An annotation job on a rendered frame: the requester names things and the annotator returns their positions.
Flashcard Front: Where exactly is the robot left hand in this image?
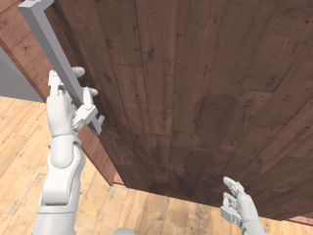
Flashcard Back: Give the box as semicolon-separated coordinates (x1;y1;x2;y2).
46;67;98;138

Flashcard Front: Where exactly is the robot right hand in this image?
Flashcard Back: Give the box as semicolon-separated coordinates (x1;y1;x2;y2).
220;176;260;230

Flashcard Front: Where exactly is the handle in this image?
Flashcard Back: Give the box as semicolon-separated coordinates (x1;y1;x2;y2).
18;0;105;135

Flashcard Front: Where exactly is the robot right forearm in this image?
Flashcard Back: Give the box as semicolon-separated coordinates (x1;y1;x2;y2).
241;220;268;235

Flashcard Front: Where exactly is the robot left forearm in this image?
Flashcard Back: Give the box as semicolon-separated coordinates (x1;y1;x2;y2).
30;134;86;235

